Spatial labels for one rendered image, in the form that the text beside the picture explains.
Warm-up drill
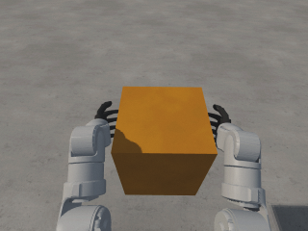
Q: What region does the robot left upper arm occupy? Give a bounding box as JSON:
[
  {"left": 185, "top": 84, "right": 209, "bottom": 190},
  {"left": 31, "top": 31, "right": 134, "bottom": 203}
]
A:
[{"left": 56, "top": 205, "right": 112, "bottom": 231}]

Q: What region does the right robot forearm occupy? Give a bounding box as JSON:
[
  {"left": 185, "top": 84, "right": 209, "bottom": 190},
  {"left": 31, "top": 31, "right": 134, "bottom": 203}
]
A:
[{"left": 216, "top": 122, "right": 271, "bottom": 231}]

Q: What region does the robot right upper arm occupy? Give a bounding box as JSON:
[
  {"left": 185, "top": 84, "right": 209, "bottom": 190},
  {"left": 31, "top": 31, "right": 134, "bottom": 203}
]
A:
[{"left": 214, "top": 208, "right": 270, "bottom": 231}]

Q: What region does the left robot hand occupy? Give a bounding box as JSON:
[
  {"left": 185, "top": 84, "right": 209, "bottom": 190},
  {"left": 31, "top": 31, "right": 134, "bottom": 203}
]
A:
[{"left": 94, "top": 101, "right": 118, "bottom": 138}]

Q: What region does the carton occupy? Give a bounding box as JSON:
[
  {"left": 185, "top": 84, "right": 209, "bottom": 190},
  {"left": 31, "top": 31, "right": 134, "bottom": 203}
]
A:
[{"left": 111, "top": 86, "right": 218, "bottom": 195}]

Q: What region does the right robot hand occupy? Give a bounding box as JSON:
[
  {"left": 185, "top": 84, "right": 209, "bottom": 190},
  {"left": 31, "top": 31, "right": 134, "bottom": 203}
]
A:
[{"left": 208, "top": 104, "right": 231, "bottom": 142}]

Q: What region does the left robot forearm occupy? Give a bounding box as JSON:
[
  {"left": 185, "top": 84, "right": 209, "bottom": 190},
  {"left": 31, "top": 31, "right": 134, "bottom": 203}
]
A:
[{"left": 56, "top": 118, "right": 112, "bottom": 231}]

